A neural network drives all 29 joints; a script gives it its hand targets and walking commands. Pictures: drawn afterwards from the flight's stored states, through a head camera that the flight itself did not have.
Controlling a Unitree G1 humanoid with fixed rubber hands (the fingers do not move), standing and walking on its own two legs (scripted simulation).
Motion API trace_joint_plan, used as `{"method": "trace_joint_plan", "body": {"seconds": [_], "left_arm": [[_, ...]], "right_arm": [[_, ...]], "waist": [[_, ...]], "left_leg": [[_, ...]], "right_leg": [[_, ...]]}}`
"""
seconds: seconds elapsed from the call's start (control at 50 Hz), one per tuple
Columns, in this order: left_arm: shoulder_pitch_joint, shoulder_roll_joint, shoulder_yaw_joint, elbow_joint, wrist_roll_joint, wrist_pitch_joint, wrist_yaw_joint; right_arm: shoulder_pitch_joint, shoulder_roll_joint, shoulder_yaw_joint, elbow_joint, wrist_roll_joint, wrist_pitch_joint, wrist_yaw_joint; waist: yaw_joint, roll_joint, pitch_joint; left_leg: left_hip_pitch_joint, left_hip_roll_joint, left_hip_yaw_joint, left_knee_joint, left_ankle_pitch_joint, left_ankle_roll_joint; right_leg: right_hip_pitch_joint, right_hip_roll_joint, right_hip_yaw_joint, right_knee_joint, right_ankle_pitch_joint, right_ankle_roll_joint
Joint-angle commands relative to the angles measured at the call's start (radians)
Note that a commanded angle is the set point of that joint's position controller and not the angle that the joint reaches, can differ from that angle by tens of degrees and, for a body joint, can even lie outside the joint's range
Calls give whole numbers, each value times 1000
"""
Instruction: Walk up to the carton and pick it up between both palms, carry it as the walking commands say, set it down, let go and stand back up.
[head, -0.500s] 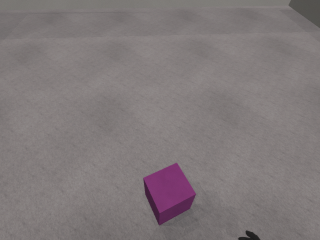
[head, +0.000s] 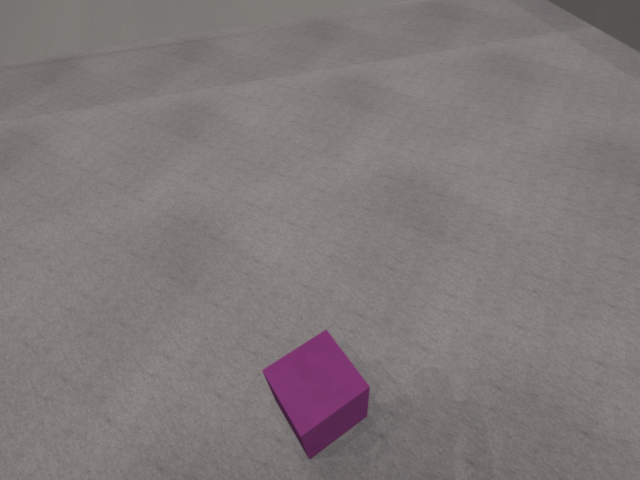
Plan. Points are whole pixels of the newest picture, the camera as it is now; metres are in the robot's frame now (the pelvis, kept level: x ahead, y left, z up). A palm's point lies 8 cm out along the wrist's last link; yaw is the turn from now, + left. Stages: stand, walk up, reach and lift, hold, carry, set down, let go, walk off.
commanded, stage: walk up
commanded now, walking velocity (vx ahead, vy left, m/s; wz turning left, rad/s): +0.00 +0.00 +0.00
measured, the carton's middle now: (317, 394) +0.45 +0.05 -0.65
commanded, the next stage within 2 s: none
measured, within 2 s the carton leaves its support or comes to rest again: neither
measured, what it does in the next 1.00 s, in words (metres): steps to the right, turning left: left foot, then right foot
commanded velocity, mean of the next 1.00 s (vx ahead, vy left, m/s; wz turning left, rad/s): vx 0.06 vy -0.12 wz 0.29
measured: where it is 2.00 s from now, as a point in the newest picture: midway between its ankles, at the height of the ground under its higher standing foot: outside the picture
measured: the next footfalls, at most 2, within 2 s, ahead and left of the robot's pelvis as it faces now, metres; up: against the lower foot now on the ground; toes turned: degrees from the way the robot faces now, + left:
left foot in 0.20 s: +0.03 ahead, +0.12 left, +0.00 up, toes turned +5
right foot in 0.62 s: +0.08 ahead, -0.23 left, +0.00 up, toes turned +8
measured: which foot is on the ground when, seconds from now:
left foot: up 0.00-0.18, down 0.20-0.62, up 0.64-0.96, down 0.98-1.00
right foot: down 0.00-0.30, up 0.32-0.60, down 0.62-0.98, up 1.00-1.00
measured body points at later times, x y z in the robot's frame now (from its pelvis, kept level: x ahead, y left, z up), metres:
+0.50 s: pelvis -0.01 -0.04 +0.00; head +0.02 -0.01 +0.45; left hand +0.05 +0.24 -0.15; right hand -0.03 -0.32 -0.12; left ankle -0.01 +0.12 -0.74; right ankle +0.01 -0.20 -0.69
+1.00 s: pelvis +0.05 -0.11 -0.01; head +0.08 -0.09 +0.44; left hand -0.06 +0.12 -0.16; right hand +0.30 -0.27 -0.13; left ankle +0.02 -0.05 -0.75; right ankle +0.05 -0.24 -0.74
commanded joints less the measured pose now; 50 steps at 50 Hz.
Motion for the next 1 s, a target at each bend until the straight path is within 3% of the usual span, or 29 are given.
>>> {"method": "trace_joint_plan", "body": {"seconds": [0.0, 0.06, 0.12, 0.16, 0.18, 0.22, 0.26, 0.28, 0.3, 0.32, 0.34, 0.38, 0.42, 0.48, 0.54, 0.58, 0.6, 0.62, 0.64, 0.68, 0.7, 0.74, 0.76, 0.82, 0.88, 0.92, 0.94, 0.96, 0.98], "left_arm": [[1, 120, 11, -18, -3, -21, 11], [23, 116, 10, -2, -8, -26, 21], [32, 121, 16, 19, -8, -19, 24], [43, 108, 17, 31, -13, -12, 20], [55, 81, 13, 36, -16, -12, 19], [68, 58, 11, 46, -21, -9, 17], [92, 65, 11, 63, -16, -11, 14], [62, 82, 5, 4, 16, -7, 13], [-17, 201, 58, -38, 36, 35, -13], [-42, 172, 55, -84, 59, 50, -27], [-20, 143, 55, -90, 55, 50, -32], [35, 130, 58, -100, 41, 30, -34], [24, 112, 49, -119, 32, 28, -41], [-15, 84, 31, -155, 18, 44, -45], [27, 85, 27, -174, 7, 41, -35], [152, 117, 41, -144, 2, 32, -16], [224, 172, 60, -125, 11, 25, -5], [270, 270, 79, -114, 23, 20, -2], [209, 330, 78, -147, 19, 22, -1], [128, 227, 55, -141, 22, 7, -2], [89, 191, 47, -146, 25, -1, 4], [72, 144, 31, -139, 20, -10, 16], [99, 139, 32, -126, 20, -14, 16], [183, 162, 36, -70, 24, -15, 21], [203, 201, 47, -49, 18, -17, 25], [190, 202, 43, -41, 15, -13, 25], [192, 187, 38, -41, 12, -12, 23], [217, 138, 28, -45, 7, -12, 21], [254, 67, 6, -57, 1, -11, 22]], "right_arm": [[43, -60, -16, -3, 3, 7, 1], [67, -43, -10, 22, 1, -2, -5], [69, -32, -7, 29, 5, -9, -14], [96, -34, -6, 43, 3, -20, -16], [92, -47, -7, 41, -2, -28, -15], [49, -50, -2, 34, -1, -37, -6], [40, -37, 3, 43, 1, -43, -7], [68, -70, -23, 21, -10, -28, -14], [234, -200, -69, 53, -28, -7, -43], [271, -286, -103, 60, -26, 0, -58], [199, -271, -103, 38, -20, -2, -62], [89, -195, -88, -13, -26, -20, -49], [84, -171, -83, -32, -29, -27, -42], [141, -213, -86, -51, -33, -22, -34], [101, -255, -90, -86, -29, -15, -24], [41, -246, -82, -118, -23, -17, -18], [42, -195, -65, -134, -28, -21, -14], [47, -107, -41, -171, -41, -24, -13], [24, -89, -44, -199, -36, -18, -18], [-26, -148, -56, -170, -31, -14, 9], [-32, -155, -53, -160, -24, -15, 23], [-34, -119, -43, -156, -13, -13, 31], [-39, -106, -39, -160, -9, -13, 28], [-131, -71, -25, -192, -4, -4, 24], [-141, -68, -24, -184, -2, 2, 28], [-118, -69, -22, -172, 0, -4, 27], [-85, -82, -23, -163, -3, -12, 25], [-44, -127, -32, -152, -22, -23, 22], [-40, -195, -49, -166, -18, -34, 21]], "waist": [[12, -238, 38], [13, -209, -3], [11, -189, -5], [6, -144, -2], [17, -103, 1], [35, 25, 36], [41, 39, 37], [34, 28, 27], [-32, -74, 69], [-64, 59, 112], [-28, 74, 122], [27, 139, 65], [24, 164, 42], [-6, 216, 55], [7, 246, 12], [72, 183, -43], [104, 68, -77], [119, -187, -69], [119, -418, -81], [68, -205, -3], [50, -181, 21], [25, -197, 17], [27, -200, -4], [55, -227, -10], [56, -203, -33], [34, -179, -47], [15, -145, -60], [10, -57, -95], [25, 168, -99]], "left_leg": [[-55, -32, -57, 93, -32, 21], [-37, -39, -65, 90, -20, 15], [25, -41, -53, -47, 81, 13], [108, -15, -50, -200, 233, 15], [143, 30, -89, -244, 269, 24], [79, 50, -138, -270, 251, 42], [64, 42, -136, -299, 228, 44], [89, 52, -130, -261, 184, 43], [150, 237, -497, -365, -204, 140], [150, 375, -691, -464, -339, 217], [94, 378, -658, -447, -269, 216], [36, 274, -506, -364, -131, 162], [-7, 192, -410, -354, -81, 128], [-32, 154, -394, -346, -13, 152], [-74, 116, -369, -280, 131, 144], [-147, 66, -329, -179, 153, 100], [-223, -1, -268, -57, 77, 75], [-367, -136, -147, 197, -135, 30], [-397, -98, -96, 375, -272, 27], [-373, -31, -141, 516, -119, 45], [-354, -32, -131, 532, -37, 38], [-284, -50, -82, 525, -30, 17], [-255, -58, -65, 473, -50, 12], [-193, -75, -37, 267, -65, 24], [-115, -99, -35, 134, -19, 39], [7, -99, -33, -27, 99, 52], [130, -73, -46, -164, 255, 59], [286, 30, -144, -197, 449, 85], [403, 239, -377, -165, 928, 173]], "right_leg": [[0, -199, 173, -219, 153, -110], [49, -199, 152, -179, 300, -131], [37, -191, 156, -166, 250, -127], [6, -164, 147, -153, 170, -86], [-25, -140, 134, -135, 116, -64], [3, -69, 70, -137, 39, -25], [41, -70, 71, -123, 69, -25], [-14, -63, 44, -67, 39, 12], [-230, 54, -109, 217, -189, 40], [-426, 18, 26, 449, -197, 50], [-454, -14, 97, 545, -124, 64], [-378, -49, 134, 554, -44, 58], [-299, -18, 81, 472, -54, 68], [-258, 14, 33, 337, -100, 78], [-109, 43, -6, 173, -141, 65], [98, 18, -33, -34, -34, 55], [218, -56, 6, -110, -47, 48], [258, -284, 244, -226, -133, 20], [131, -425, 372, -266, -228, -89], [52, -330, 291, -273, -349, -99], [42, -279, 209, -251, -239, -95], [38, -228, 57, -169, 270, -112], [62, -216, 23, -133, 428, -120], [118, -239, 14, -86, 593, -135], [143, -309, 70, -42, 738, -129], [106, -299, 45, 17, 700, -91], [43, -268, 9, 75, 583, -49], [-79, -212, -29, 164, 356, 2], [-295, -84, -90, 313, -157, 74]]}}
